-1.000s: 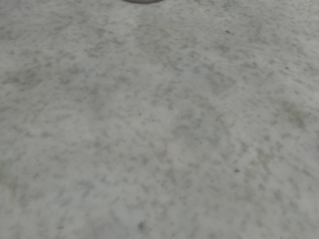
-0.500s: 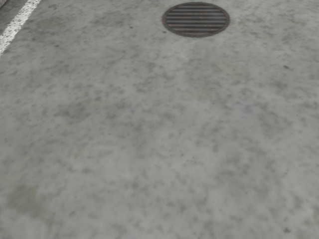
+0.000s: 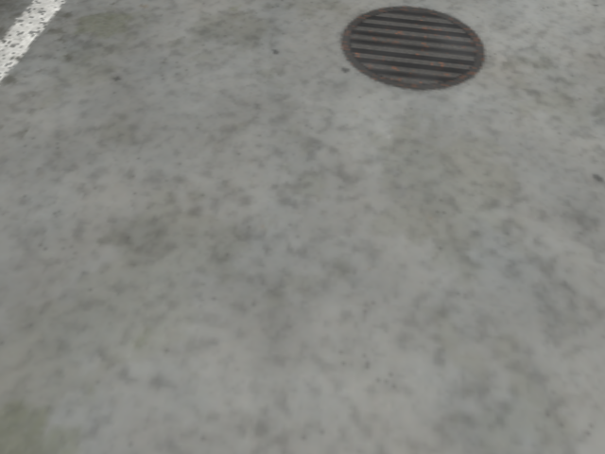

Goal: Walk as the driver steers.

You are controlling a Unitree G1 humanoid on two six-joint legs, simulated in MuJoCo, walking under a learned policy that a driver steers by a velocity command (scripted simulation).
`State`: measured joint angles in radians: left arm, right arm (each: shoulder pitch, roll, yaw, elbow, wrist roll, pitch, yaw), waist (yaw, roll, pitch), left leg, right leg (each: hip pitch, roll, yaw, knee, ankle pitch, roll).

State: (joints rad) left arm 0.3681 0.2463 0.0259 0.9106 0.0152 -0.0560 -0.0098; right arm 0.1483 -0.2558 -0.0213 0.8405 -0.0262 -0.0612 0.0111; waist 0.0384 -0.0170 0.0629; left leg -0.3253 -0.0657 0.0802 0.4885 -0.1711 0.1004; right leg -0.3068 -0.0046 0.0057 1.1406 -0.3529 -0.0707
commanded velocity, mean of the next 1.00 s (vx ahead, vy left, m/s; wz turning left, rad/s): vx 0.50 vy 0.00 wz -0.01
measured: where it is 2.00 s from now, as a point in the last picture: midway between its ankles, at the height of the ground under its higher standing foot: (365, 228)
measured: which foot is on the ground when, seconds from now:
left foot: down 0.00-0.46, up 0.48-0.96, down 0.98-1.00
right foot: up 0.00-0.42, down 0.44-0.98, up 1.00-1.00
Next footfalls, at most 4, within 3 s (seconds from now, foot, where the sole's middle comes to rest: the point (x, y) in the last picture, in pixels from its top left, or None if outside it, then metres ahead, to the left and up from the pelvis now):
0.44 right None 0.40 -0.11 -0.77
0.98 left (286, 351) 0.69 0.08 -0.77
1.52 right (377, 271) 0.93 -0.14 -0.77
2.08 left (375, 173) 1.29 -0.15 -0.77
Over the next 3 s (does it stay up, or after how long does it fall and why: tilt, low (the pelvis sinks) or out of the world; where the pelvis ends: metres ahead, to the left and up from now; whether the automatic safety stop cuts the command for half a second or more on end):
stays up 1.54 -0.32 0.01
